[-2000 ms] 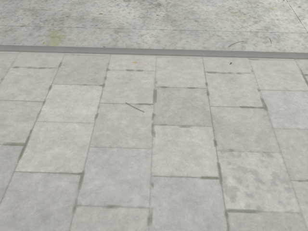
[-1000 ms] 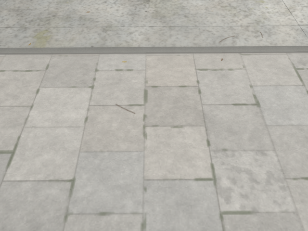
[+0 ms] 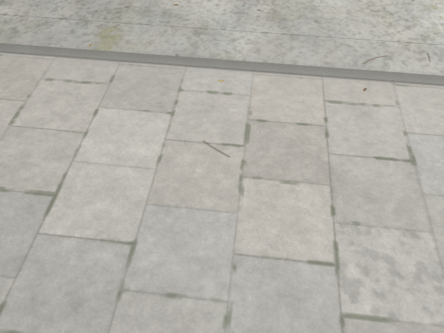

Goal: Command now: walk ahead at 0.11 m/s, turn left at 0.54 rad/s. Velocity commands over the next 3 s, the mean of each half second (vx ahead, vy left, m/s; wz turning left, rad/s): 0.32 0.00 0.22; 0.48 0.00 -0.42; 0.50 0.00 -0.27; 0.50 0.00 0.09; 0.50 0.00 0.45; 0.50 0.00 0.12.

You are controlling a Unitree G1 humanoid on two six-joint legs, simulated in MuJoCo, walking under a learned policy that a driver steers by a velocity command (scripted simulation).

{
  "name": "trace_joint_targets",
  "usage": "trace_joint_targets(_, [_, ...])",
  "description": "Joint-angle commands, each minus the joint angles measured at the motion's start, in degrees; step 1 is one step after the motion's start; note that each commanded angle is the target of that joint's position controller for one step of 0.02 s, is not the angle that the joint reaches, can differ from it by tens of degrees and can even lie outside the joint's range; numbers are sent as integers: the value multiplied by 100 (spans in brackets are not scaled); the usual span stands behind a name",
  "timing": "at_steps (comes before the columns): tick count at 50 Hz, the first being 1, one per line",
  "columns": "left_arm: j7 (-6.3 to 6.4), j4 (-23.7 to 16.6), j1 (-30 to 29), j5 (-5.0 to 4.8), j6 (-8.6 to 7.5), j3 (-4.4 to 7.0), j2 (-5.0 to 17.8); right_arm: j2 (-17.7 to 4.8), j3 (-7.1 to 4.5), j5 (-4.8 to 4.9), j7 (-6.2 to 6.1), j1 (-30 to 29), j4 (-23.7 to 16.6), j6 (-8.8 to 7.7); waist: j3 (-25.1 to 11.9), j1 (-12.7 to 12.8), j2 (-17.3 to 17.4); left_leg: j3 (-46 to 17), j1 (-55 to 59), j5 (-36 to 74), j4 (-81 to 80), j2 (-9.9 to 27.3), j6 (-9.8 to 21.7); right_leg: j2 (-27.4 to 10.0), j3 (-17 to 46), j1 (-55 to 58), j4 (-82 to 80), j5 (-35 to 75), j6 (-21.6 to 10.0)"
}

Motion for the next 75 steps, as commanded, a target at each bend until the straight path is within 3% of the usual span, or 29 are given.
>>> trace_joint_targets(1, [107,-392,-216,-160,21,244,895,-168,7,92,85,-325,-457,-117,175,-18,-560,544,-606,74,-288,537,62,-1667,1808,399,-1736,600,-1119])
trace_joint_targets(4, [73,-305,-315,-65,-91,241,873,9,-22,18,147,658,319,-195,-90,-380,-452,1262,2057,2604,696,124,230,-1372,895,-1748,-1002,-406,-689])
trace_joint_targets(6, [56,-160,242,-315,-34,125,535,66,44,63,182,931,317,-244,564,-240,-119,1083,1847,731,-2114,-140,599,-706,345,-1305,-395,-1375,-299])
trace_joint_targets(8, [-20,-660,-454,-452,-231,132,597,-1340,-356,-45,211,1877,614,-409,257,-541,1885,-3444,2163,844,-4183,2070,1851,371,293,-3056,3016,-2433,196])
trace_joint_targets(9, [46,-732,-926,-650,-361,273,933,-1406,-384,-159,235,1679,633,-571,758,-547,833,-3979,2022,51,-4313,2287,2170,228,999,-3627,3166,-1634,110])
trace_joint_targets(15, [12,473,755,-125,-218,346,715,-408,-146,-137,157,915,826,-813,-44,355,49,-1080,801,3269,-2396,1147,1441,-146,1071,-2236,3067,2357,34])
trace_joint_targets(21, [-188,29,-548,145,-376,116,135,-148,-65,-97,-306,1580,1294,-975,301,-162,-50,147,-115,1671,-1493,565,1132,91,839,-1307,-275,5586,227])
trace_joint_targets(28, [-308,188,45,-272,-336,240,189,-43,-14,-179,-98,1910,1652,-843,611,-394,326,-224,1297,2785,1148,1059,1104,293,600,-2106,-1044,3618,90])
trace_joint_targets(30, [-370,857,1962,-152,-370,427,420,-264,-72,-194,42,1241,1728,-850,-94,613,504,200,-220,5006,2921,903,1204,347,82,1458,-1523,3710,-365])
trace_joint_targets(31, [-367,1370,3641,-227,-309,485,450,-337,-137,-188,72,681,1765,-972,-166,1650,-362,651,-1909,2923,6130,338,897,-222,548,3414,-2148,4449,-1043])
trace_joint_targets(32, [-402,1799,4189,-234,-364,322,305,341,-18,-370,120,619,1344,-1131,113,1455,-1214,1340,-4795,-1147,8636,-188,394,-937,1606,4583,-320,5665,-1406])
trace_joint_targets(33, [-389,1459,3183,-225,-459,196,328,354,65,-161,113,1206,990,-1283,-168,458,-1370,528,-5086,-313,7232,383,389,-1193,2512,4399,-368,6444,-1634])
trace_joint_targets(35, [-269,1216,2194,-174,-444,318,675,262,76,21,102,1025,782,-1319,-411,51,39,103,-4944,830,5990,750,293,-1822,4005,3069,-1064,2562,-2212])
trace_joint_targets(36, [-216,936,1195,-165,-573,318,845,-91,5,202,-10,144,499,-1290,453,-302,193,-156,-4875,1598,3894,1202,204,-2150,5002,1517,-1775,724,-2175])
trace_joint_targets(37, [35,493,227,-196,-669,40,301,-582,-121,29,-120,-537,311,-1181,1263,-609,1170,-46,-3469,2982,1840,1185,-197,-1630,4132,-709,-2155,1355,-1828])
trace_joint_targets(39, [266,840,581,-110,-776,213,746,142,-10,-542,-198,78,718,-1082,739,-574,155,231,-1404,4352,1287,937,-476,-815,3357,-1618,-1460,3080,-1684])
trace_joint_targets(40, [375,997,1048,-203,-867,169,493,-260,-158,-450,-69,119,695,-1160,782,-461,-162,-11,-1774,5811,257,930,-351,-452,2859,-1044,-863,2378,-1452])
trace_joint_targets(42, [486,1255,1610,-505,-867,65,-82,258,-63,-471,93,-701,417,-1178,707,101,126,515,-19,7700,-2027,416,-296,288,2121,-1707,-731,857,-1082])
trace_joint_targets(47, [492,1269,1636,-412,-540,163,-120,269,-105,-201,269,-1080,-156,-1081,701,433,-716,-211,-323,7035,-3731,724,-88,400,2985,105,943,421,-1032])
trace_joint_targets(51, [399,1253,1508,-352,-330,225,29,-89,-369,-27,316,611,561,-1167,357,-49,-411,-268,1442,7113,-5398,1359,169,589,3214,458,3248,380,-862])
trace_joint_targets(53, [92,1551,1605,-246,-564,123,-617,-235,-438,-270,336,3067,1479,-1136,-527,-914,746,-200,5262,8728,-3122,1920,369,1445,2205,-2691,6943,-3073,-383])
trace_joint_targets(54, [15,1372,2189,-459,-645,139,-353,-183,-354,-324,428,2782,1535,-1241,-591,-426,1482,-152,6203,8897,-1728,2092,515,1206,2339,-4385,7262,-2386,-354])
trace_joint_targets(56, [79,1092,1581,-403,-787,88,1,-279,-444,-187,416,2464,1536,-1190,-1128,-570,1362,-943,5728,6012,-2296,2347,1161,603,1900,-5140,7462,-1434,-246])
trace_joint_targets(57, [185,769,1324,-471,-746,24,-34,-927,-632,-257,325,2159,1814,-1147,-1324,-138,1364,-2770,4642,1841,-3572,2963,1734,233,1446,-4954,7649,-750,-175])
trace_joint_targets(58, [270,779,665,-559,-712,167,298,-211,-411,-377,250,1542,1600,-1234,-524,8,346,-2725,3429,1644,-4030,3029,1794,-31,2019,-4797,6147,533,-255])
trace_joint_targets(60, [260,657,112,-357,-632,147,114,310,-109,-343,174,812,1650,-1329,676,344,-162,-1240,1016,3488,-4102,2131,1268,-161,1999,-3788,4252,1378,-44])
trace_joint_targets(63, [115,249,-469,3,-762,85,-348,-13,-74,-330,16,1210,1941,-1287,302,122,603,-2,152,5370,-4240,1256,1019,-155,912,-1809,1565,3115,286])
trace_joint_targets(72, [-227,-501,-2323,-225,-745,35,-278,-310,-185,-113,-69,2494,2507,-1010,675,-600,360,-304,2974,5469,-3962,1777,894,111,561,-2293,-845,2283,-125])
trace_joint_targets(75, [-222,-161,-897,-181,-806,248,147,-474,-201,-170,25,1937,2304,-997,-275,313,418,144,2135,7486,-2424,1382,813,415,429,685,-1355,2117,-610])
Next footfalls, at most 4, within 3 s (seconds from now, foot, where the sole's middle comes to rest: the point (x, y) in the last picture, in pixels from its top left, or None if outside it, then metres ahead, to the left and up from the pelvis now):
0.62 right None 0.24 -0.07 -0.96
1.04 left None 0.61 0.12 -1.17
1.52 right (263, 294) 0.84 -0.14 -1.17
2.08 left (229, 225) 1.18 0.00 -1.17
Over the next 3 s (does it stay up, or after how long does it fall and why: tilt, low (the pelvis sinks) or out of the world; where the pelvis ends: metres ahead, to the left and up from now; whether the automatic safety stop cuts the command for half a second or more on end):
stays up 1.45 -0.10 -0.39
